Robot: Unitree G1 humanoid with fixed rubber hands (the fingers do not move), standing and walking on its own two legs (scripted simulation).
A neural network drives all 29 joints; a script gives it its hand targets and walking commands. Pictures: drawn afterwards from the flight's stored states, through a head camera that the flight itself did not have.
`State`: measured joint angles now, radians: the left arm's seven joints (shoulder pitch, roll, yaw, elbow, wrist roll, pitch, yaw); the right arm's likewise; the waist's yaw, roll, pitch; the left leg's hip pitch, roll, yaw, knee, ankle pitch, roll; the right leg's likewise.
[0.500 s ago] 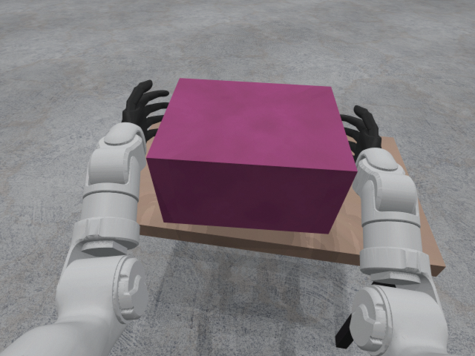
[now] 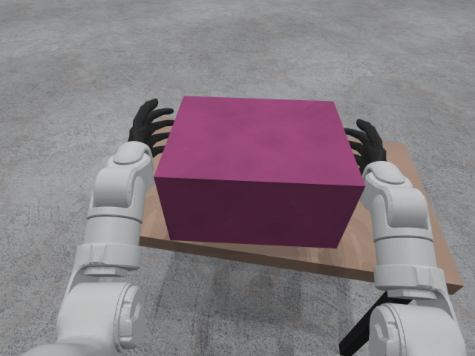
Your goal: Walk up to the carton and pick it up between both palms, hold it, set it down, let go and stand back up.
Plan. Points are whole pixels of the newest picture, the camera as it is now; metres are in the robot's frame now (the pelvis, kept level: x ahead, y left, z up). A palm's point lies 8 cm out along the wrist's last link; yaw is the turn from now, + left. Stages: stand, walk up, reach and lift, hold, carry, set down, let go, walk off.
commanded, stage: reach and lift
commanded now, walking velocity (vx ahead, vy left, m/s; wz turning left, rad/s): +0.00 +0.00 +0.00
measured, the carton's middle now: (255, 167) +0.41 -0.02 +0.14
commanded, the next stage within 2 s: hold in 0.64 s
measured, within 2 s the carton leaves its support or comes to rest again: neither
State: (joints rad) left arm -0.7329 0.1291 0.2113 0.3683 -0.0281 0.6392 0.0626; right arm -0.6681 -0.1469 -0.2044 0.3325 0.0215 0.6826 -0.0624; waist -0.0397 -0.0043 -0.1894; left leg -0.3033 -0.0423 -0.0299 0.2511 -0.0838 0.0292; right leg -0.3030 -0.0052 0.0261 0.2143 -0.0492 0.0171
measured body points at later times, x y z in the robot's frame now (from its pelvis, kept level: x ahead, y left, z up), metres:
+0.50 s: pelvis +0.03 -0.01 +0.01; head +0.01 -0.01 +0.46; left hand +0.36 +0.17 +0.20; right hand +0.36 -0.20 +0.18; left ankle +0.02 +0.10 -0.75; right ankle +0.03 -0.13 -0.75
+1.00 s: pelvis -0.03 -0.01 +0.00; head -0.09 +0.00 +0.45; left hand +0.35 +0.17 +0.22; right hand +0.33 -0.20 +0.20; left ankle +0.02 +0.10 -0.75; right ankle +0.03 -0.13 -0.75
